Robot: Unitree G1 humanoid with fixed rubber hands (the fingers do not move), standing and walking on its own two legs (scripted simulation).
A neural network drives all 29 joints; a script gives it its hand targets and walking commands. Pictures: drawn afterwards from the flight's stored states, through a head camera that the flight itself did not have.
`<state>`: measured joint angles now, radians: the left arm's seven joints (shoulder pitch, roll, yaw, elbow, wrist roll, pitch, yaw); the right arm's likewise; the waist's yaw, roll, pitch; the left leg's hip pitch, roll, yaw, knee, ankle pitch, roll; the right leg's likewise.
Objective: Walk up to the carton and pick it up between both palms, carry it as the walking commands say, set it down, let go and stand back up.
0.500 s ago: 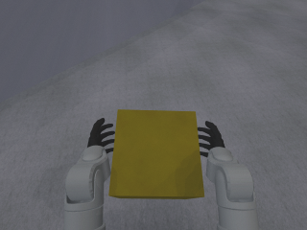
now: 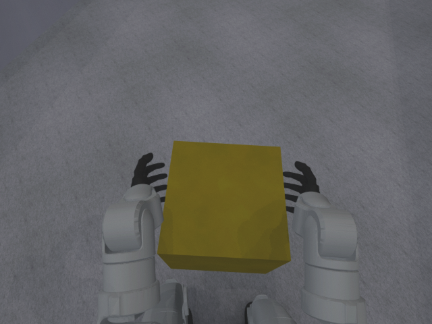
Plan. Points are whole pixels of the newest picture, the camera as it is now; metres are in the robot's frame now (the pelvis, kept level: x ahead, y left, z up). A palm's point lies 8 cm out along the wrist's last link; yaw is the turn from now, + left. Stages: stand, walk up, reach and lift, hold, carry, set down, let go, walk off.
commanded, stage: carry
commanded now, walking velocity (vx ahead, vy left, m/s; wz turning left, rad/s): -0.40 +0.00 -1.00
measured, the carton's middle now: (222, 211) +0.32 +0.00 -0.04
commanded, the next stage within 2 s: none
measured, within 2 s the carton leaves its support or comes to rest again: neither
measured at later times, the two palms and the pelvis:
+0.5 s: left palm (215, 322) +0.13 +0.01 +0.09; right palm out of the picture +0.02 -0.24 +0.07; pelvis -0.21 +0.02 -0.01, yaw -27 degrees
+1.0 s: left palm out of the picture -0.13 -0.04 +0.10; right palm out of the picture -0.35 -0.22 +0.09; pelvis -0.44 +0.11 -0.01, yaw -57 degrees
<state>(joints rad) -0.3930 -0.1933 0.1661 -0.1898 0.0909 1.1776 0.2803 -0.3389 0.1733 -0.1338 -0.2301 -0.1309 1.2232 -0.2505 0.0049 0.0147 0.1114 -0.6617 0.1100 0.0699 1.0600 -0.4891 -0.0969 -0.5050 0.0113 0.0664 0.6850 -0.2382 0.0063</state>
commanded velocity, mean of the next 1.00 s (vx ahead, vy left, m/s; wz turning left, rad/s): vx -0.40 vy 0.00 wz -1.00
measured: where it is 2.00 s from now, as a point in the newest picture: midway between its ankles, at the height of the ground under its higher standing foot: outside the picture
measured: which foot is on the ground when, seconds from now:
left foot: up 0.00-0.16, down 0.18-0.44, up 0.46-0.70, down 0.72-1.00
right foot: down 0.00-0.18, up 0.20-0.42, down 0.44-0.74, up 0.76-0.98, down 1.00-1.00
